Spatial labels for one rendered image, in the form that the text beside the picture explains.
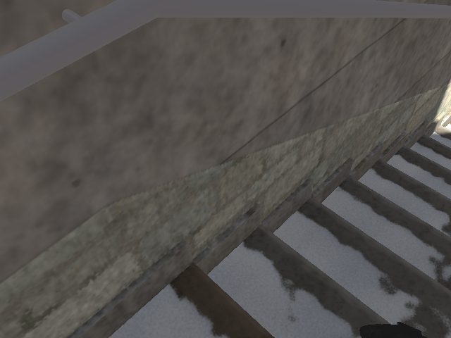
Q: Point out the stairs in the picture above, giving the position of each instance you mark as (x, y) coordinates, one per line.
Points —
(375, 251)

